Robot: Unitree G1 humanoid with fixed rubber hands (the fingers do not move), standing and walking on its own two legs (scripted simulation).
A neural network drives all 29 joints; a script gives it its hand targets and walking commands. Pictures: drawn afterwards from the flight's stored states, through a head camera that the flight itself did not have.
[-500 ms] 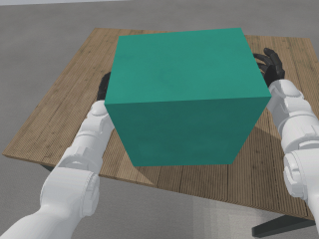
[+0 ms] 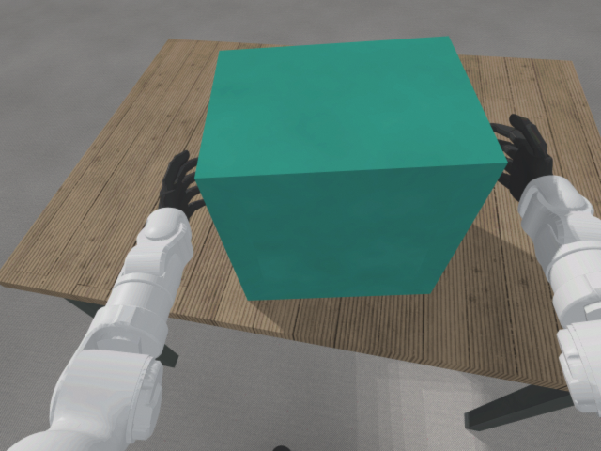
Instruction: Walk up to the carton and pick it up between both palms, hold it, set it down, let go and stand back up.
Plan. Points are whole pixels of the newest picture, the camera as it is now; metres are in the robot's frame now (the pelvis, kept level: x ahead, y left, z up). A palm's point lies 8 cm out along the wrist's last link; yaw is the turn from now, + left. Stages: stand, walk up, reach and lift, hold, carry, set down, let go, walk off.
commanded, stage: set down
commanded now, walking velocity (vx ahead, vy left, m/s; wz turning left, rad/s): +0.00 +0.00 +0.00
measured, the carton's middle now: (335, 184) +0.46 +0.05 +0.07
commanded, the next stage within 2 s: none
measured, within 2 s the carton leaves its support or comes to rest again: neither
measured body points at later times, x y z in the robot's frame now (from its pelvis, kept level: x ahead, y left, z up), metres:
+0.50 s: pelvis +0.00 +0.00 +0.01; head +0.05 +0.01 +0.45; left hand +0.35 +0.26 +0.07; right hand +0.42 -0.22 +0.08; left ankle +0.03 +0.14 -0.74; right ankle +0.01 -0.11 -0.74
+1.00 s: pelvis +0.01 -0.01 +0.01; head +0.04 +0.00 +0.46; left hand +0.27 +0.26 +0.05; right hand +0.34 -0.24 +0.05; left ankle +0.03 +0.14 -0.74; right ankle +0.01 -0.11 -0.74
